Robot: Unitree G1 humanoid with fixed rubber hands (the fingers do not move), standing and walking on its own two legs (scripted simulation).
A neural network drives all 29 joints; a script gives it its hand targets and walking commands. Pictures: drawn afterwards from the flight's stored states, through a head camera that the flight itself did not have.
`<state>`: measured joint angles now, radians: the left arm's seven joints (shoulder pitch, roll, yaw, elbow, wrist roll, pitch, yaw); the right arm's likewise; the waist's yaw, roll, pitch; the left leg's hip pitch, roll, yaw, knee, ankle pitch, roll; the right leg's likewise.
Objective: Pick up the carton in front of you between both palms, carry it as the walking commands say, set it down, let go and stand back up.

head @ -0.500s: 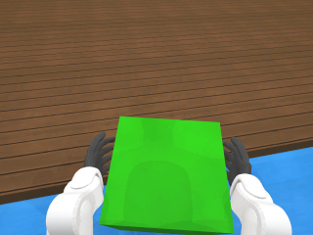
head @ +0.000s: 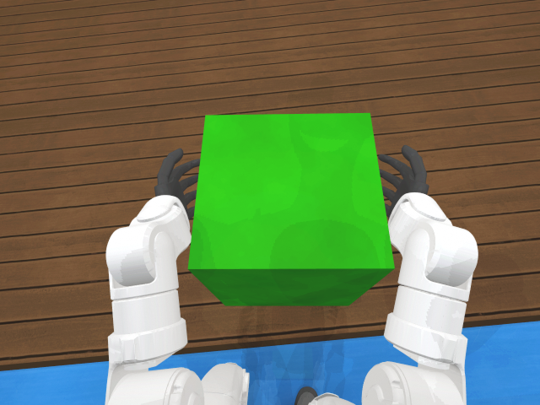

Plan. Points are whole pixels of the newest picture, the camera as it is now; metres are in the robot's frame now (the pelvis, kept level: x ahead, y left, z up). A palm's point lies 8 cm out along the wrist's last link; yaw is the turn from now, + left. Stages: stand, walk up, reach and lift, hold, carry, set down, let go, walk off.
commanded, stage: carry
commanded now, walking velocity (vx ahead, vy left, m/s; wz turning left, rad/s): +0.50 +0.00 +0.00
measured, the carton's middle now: (286, 223) +0.37 +0.01 +0.02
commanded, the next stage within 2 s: none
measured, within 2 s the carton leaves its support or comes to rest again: neither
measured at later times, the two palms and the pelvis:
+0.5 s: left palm (230, 1) +0.75 +0.14 +0.14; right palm (405, 18) +0.71 -0.17 +0.13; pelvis +0.40 +0.04 +0.03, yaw -4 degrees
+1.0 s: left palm out of the picture +1.13 +0.22 +0.27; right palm out of the picture +1.18 -0.09 +0.28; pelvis +0.80 +0.02 +0.13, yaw +0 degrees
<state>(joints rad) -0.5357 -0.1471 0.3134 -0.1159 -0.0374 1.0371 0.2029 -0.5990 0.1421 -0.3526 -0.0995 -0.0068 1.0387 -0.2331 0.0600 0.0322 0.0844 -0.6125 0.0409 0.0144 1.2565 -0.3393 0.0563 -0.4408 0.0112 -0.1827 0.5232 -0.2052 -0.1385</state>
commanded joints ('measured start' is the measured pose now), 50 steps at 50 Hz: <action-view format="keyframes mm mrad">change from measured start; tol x32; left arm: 1 -495 -676 -653 -175 -173 -81 -19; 30 -524 -494 -425 -1 113 -31 18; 50 -718 -778 -725 -147 -286 84 -22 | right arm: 1 -485 647 684 -189 122 -86 2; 50 -507 552 487 -105 20 79 26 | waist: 1 -5 -152 -664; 13 136 -163 -286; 17 -315 -336 -561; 19 -307 311 -645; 24 -143 -192 -536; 36 -104 177 -517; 50 -30 -119 -425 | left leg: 1 -246 0 36 -23 58 1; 13 -1087 -54 222 456 -484 54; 18 829 -36 -98 -520 171 215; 20 719 236 -894 -812 572 396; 25 505 158 -556 -723 156 231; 36 681 18 9 -633 1299 24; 38 534 11 67 -346 1105 -35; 40 -116 -181 -3 180 -184 -91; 50 113 23 19 -535 221 2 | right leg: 1 754 -280 294 -76 666 7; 13 1188 -257 353 -28 1121 -51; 17 163 -193 57 261 1639 23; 19 -236 198 223 1349 -139 122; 20 -210 159 400 1467 -86 58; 30 -334 -29 131 690 -79 36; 38 407 70 -48 -146 490 33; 40 912 -311 484 -16 1153 -162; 46 574 -327 488 -229 329 -111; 50 310 -249 255 -279 355 -40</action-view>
